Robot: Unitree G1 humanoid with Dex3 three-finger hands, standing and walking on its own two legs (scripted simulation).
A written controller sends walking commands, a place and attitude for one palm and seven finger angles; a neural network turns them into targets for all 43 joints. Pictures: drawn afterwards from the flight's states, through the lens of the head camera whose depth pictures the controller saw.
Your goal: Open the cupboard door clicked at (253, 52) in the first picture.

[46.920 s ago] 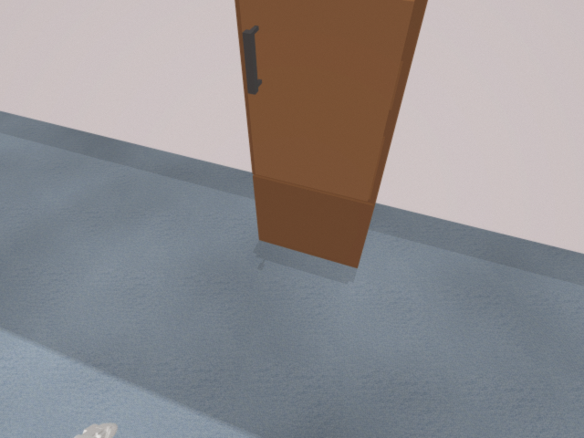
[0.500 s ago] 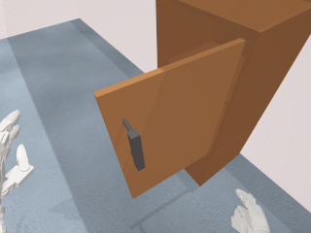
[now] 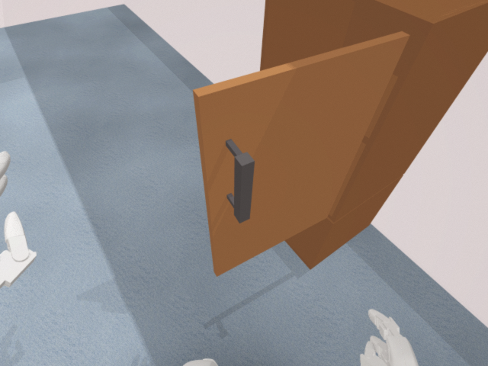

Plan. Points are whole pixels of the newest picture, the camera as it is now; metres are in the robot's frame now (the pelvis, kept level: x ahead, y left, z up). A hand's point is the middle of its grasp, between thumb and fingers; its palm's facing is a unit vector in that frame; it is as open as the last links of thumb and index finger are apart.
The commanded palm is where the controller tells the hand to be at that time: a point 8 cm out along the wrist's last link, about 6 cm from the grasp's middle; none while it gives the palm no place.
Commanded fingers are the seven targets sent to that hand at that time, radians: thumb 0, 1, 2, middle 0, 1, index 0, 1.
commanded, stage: step back with the hand held close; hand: left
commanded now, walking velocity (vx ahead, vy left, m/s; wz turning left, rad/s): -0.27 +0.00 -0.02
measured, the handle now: (237, 183) +0.39 +0.05 +0.08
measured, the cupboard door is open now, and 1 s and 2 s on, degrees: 85 85 85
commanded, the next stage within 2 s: stop stepping back and stand still in 0.46 s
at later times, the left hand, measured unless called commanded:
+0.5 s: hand out of the picture +0.15 +0.27 +0.18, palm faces +0.35 -0.84 -0.41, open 7.4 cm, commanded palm +0.09 +0.31 +0.19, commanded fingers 0.00 0.90 0.90 -0.20 -0.30 -0.20 -0.30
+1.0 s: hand out of the picture +0.07 +0.28 +0.17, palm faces +0.37 -0.82 -0.43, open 7.4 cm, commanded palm +0.03 +0.32 +0.19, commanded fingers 0.00 0.90 0.90 -0.20 -0.30 -0.20 -0.30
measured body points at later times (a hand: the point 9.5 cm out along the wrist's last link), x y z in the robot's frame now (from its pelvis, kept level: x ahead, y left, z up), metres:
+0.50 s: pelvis -0.07 +0.01 +0.02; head -0.03 +0.05 +0.46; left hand +0.13 +0.31 +0.20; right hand +0.12 -0.20 -0.05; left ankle +0.08 +0.07 -0.73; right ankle -0.22 -0.11 -0.69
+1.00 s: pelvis -0.12 +0.02 +0.00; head -0.14 +0.05 +0.45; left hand +0.05 +0.32 +0.19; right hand -0.01 -0.24 -0.08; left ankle -0.03 +0.09 -0.73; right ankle -0.23 -0.11 -0.73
